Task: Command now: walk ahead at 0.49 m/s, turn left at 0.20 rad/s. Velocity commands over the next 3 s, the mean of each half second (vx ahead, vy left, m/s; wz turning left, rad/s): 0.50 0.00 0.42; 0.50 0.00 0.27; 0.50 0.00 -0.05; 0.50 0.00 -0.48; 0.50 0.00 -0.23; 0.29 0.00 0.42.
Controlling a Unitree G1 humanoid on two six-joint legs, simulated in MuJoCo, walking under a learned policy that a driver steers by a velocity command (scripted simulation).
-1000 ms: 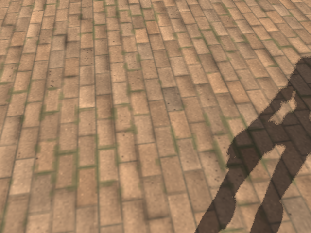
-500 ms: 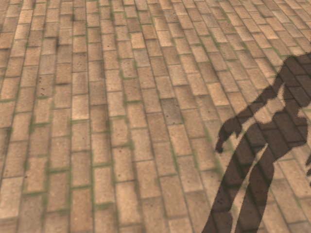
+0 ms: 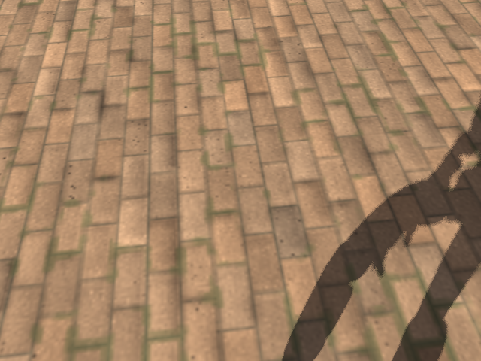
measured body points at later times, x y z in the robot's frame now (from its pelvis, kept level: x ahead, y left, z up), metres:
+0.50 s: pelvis +0.29 +0.06 +0.00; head +0.31 +0.08 +0.45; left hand +0.36 +0.34 -0.13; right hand +0.36 -0.20 -0.14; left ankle +0.27 +0.10 -0.74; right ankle +0.38 -0.09 -0.67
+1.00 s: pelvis +0.58 +0.09 +0.00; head +0.61 +0.08 +0.45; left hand +0.54 +0.36 -0.13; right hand +0.74 -0.13 -0.14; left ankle +0.51 +0.20 -0.66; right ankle +0.63 +0.03 -0.74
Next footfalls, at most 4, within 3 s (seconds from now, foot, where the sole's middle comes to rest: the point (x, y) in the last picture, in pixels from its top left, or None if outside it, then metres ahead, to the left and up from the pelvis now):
0.26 left None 0.31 0.10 -0.78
0.80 right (243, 304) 0.66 0.04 -0.78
1.34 left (156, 249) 0.85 0.32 -0.78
1.88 right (196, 177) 1.16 0.22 -0.78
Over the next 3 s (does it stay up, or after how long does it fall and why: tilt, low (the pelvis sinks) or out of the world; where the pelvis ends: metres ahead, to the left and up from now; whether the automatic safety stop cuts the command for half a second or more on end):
stays up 1.56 0.27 -0.02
